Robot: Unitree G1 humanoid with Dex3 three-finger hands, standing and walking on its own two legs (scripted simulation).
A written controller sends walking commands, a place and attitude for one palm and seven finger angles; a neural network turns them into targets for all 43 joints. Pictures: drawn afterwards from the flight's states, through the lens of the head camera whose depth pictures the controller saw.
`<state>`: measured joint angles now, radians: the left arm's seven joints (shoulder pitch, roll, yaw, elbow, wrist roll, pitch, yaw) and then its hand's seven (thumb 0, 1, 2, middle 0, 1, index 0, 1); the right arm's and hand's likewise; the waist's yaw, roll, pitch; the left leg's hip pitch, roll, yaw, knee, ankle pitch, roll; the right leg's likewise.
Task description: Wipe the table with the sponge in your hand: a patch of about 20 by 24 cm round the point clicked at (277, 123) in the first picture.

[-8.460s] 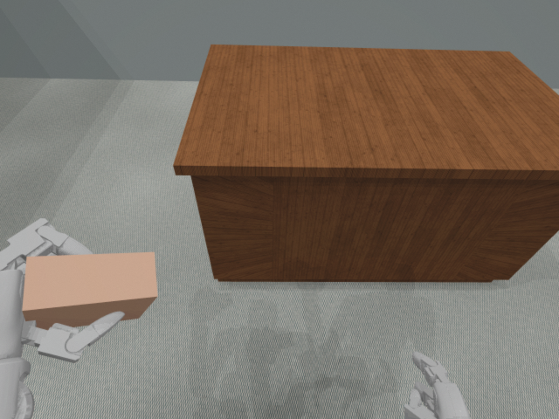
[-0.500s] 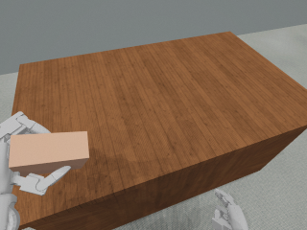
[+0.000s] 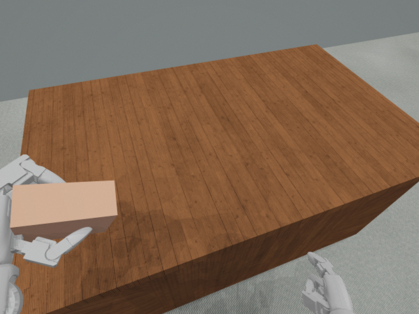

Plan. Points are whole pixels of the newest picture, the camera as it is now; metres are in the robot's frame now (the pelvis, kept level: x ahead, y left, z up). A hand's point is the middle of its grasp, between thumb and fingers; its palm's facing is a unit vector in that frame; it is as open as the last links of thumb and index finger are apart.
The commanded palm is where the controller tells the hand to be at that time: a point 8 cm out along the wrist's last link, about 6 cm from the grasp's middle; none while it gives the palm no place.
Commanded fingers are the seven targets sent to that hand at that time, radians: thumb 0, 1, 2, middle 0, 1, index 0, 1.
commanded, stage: come to a stop and stand still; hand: left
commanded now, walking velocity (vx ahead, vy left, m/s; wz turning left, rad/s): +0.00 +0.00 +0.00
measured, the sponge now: (81, 211) +0.22 +0.21 +0.14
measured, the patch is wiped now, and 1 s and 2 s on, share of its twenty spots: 0.00 0.00 0.00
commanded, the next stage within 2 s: look again from close up in 0.08 s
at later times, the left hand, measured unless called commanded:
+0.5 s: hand (50, 203) +0.24 +0.26 +0.13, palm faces +0.26 -0.86 -0.44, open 9.4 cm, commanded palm +0.17 +0.30 +0.17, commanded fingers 0.00 0.10 1.30 -1.20 -1.60 -1.20 -1.60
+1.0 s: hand (68, 203) +0.23 +0.22 +0.16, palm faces +0.33 -0.86 -0.38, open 9.4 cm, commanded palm +0.17 +0.26 +0.17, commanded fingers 0.00 0.10 1.30 -1.20 -1.60 -1.20 -1.60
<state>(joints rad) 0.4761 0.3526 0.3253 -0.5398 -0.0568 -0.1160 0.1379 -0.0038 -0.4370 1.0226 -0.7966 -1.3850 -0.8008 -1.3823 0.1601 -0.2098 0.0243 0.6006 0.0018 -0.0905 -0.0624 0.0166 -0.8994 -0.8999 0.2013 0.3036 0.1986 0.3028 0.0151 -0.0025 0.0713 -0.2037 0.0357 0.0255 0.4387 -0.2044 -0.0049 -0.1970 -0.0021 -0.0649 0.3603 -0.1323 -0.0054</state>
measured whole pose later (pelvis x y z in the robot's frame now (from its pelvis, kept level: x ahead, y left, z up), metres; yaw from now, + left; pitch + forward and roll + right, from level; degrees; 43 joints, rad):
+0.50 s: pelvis +0.01 +0.02 +0.00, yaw -1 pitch -1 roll -1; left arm 0.43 0.43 0.35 -0.46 -0.01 -0.26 0.06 0.00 -0.44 1.02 -0.80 -1.38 -0.81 -1.38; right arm 0.24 -0.18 0.03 0.58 0.01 -0.17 -0.03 0.02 -0.90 -0.90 0.20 0.30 0.20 0.30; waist 0.02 -0.08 0.11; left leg -0.23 0.01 0.06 0.48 -0.24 0.03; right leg -0.25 -0.03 -0.03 0.43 -0.17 0.02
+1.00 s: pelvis +0.00 -0.02 -0.01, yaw -2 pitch -1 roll -1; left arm 0.39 0.38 0.37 -0.52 -0.04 -0.21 0.06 0.00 -0.44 1.02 -0.80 -1.39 -0.80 -1.38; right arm 0.18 -0.16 0.03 0.53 0.00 -0.15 0.01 0.02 -0.90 -0.90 0.20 0.30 0.20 0.30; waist 0.04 -0.05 0.10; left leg -0.25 0.07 0.04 0.53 -0.26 -0.03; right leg -0.26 0.03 -0.06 0.47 -0.18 -0.03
